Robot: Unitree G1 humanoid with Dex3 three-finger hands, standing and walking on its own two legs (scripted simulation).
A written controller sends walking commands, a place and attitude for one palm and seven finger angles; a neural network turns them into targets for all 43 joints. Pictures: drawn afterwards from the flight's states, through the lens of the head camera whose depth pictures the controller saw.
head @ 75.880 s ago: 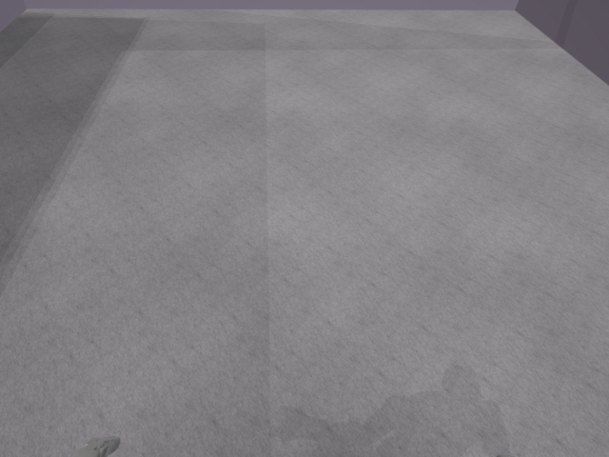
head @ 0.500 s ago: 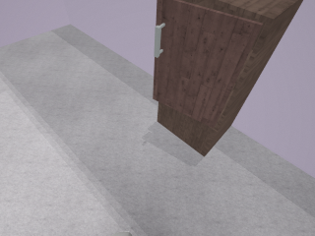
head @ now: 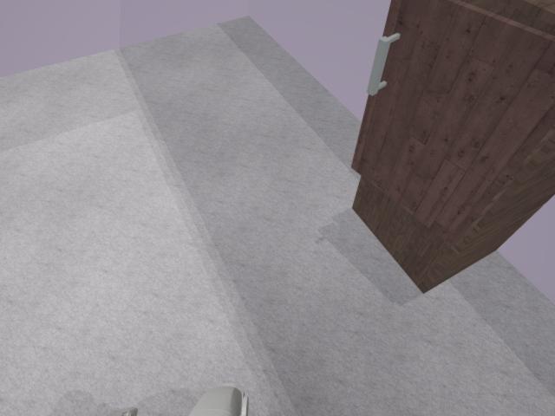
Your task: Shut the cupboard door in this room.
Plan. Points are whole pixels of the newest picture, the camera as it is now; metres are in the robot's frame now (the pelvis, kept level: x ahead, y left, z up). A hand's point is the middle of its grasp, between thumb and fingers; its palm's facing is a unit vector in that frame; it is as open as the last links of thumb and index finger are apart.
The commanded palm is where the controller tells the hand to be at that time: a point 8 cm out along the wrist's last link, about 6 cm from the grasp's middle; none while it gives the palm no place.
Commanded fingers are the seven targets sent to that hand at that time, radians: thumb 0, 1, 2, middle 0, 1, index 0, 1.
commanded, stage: walk to a spot facing it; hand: left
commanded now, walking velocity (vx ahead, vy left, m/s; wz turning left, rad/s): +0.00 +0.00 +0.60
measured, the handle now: (383, 64) +0.88 -0.24 +0.01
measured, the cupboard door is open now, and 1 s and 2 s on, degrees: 11 11 11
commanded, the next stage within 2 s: turn to face it in 1.42 s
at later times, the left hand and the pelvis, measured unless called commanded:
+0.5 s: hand out of the picture -0.01 +0.19 -0.16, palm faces +0.34 -0.89 -0.29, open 7.4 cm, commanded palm none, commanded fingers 0.00 0.90 0.90 -0.20 -0.30 -0.20 -0.30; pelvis +0.01 -0.03 +0.00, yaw +20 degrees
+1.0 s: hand out of the picture +0.07 +0.24 -0.15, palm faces +0.61 -0.74 -0.27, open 7.4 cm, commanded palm none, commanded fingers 0.00 0.90 0.90 -0.20 -0.30 -0.20 -0.30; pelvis +0.11 +0.01 -0.01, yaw +39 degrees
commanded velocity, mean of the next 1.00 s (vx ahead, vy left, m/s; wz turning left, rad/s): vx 0.19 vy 0.00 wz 0.59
